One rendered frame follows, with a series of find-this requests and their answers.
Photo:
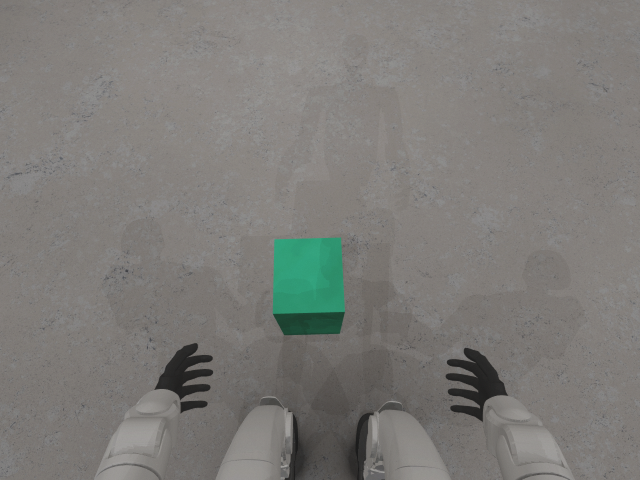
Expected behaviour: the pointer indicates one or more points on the carton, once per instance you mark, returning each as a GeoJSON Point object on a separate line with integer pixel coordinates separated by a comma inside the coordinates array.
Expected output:
{"type": "Point", "coordinates": [308, 289]}

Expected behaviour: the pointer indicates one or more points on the robot left hand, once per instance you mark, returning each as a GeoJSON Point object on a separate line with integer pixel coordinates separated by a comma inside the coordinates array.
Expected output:
{"type": "Point", "coordinates": [174, 376]}

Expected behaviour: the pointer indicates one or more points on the right robot forearm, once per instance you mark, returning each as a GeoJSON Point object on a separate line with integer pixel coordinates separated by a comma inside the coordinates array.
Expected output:
{"type": "Point", "coordinates": [525, 450]}

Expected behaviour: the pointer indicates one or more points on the left robot shin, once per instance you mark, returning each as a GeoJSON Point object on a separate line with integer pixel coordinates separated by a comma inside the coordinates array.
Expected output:
{"type": "Point", "coordinates": [285, 469]}

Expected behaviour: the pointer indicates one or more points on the robot right thigh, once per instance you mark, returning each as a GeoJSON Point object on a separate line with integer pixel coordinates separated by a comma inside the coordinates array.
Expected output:
{"type": "Point", "coordinates": [407, 453]}

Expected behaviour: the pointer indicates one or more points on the left robot forearm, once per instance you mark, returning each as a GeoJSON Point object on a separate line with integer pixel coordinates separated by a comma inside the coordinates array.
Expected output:
{"type": "Point", "coordinates": [141, 446]}

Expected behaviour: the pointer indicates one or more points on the robot right hand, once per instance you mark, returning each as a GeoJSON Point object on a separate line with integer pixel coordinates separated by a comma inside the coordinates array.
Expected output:
{"type": "Point", "coordinates": [486, 382]}

